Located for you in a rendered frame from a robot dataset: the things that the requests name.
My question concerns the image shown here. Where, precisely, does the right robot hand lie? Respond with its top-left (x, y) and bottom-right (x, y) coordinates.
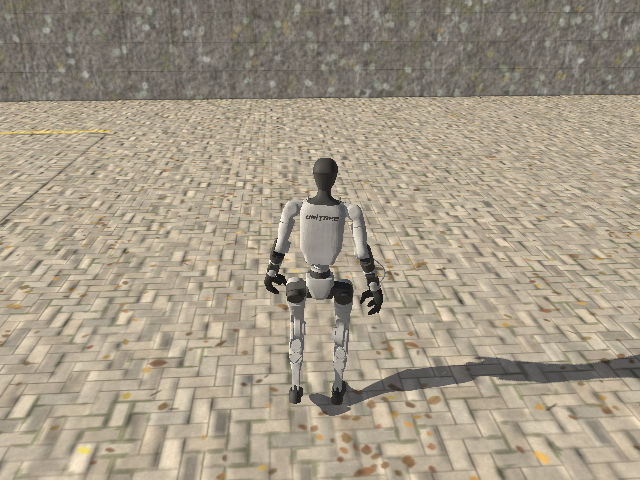
top-left (360, 288), bottom-right (383, 315)

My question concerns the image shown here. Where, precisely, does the robot left foot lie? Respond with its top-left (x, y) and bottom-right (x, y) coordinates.
top-left (288, 385), bottom-right (303, 404)

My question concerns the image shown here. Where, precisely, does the left robot hand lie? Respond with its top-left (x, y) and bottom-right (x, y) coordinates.
top-left (264, 273), bottom-right (287, 294)

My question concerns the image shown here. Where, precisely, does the robot right upper arm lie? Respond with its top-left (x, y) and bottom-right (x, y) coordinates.
top-left (344, 202), bottom-right (369, 260)

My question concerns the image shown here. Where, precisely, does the robot foot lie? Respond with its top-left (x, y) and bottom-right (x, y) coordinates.
top-left (288, 385), bottom-right (303, 404)
top-left (331, 380), bottom-right (346, 405)

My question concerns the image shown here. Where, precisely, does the robot left forearm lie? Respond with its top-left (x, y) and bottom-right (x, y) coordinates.
top-left (266, 238), bottom-right (285, 277)

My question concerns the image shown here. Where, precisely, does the robot right forearm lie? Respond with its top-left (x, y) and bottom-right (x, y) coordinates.
top-left (360, 244), bottom-right (381, 291)

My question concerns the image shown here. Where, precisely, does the robot right foot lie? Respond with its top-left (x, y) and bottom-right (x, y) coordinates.
top-left (331, 380), bottom-right (346, 405)

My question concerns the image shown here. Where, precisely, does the robot left upper arm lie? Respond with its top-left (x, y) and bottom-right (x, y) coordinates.
top-left (274, 200), bottom-right (303, 254)

